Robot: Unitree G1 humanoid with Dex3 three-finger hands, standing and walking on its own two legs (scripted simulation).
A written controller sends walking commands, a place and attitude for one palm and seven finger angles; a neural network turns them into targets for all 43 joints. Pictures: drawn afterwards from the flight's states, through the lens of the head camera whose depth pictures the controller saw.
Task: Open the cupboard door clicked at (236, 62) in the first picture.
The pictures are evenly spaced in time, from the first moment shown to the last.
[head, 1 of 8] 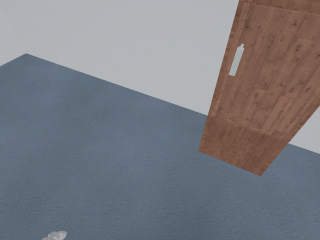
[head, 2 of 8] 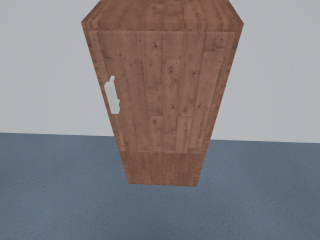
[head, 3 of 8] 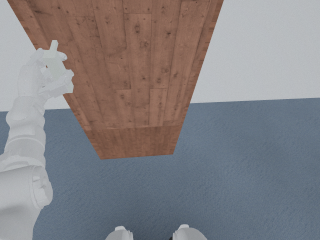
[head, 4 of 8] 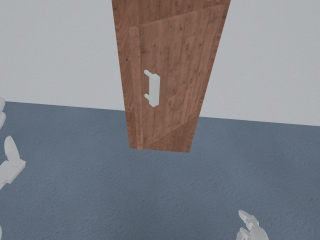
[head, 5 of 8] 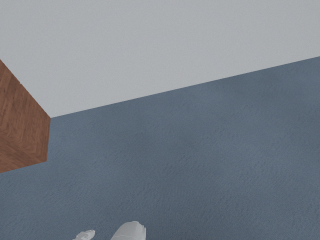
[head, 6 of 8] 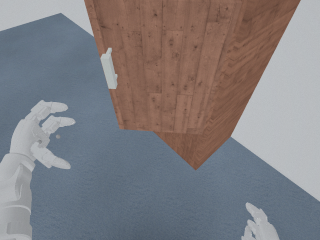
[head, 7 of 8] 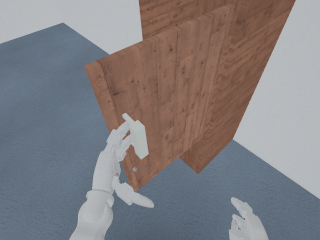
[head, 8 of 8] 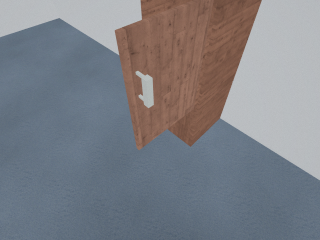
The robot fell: no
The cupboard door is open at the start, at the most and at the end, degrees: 0 87 87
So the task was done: yes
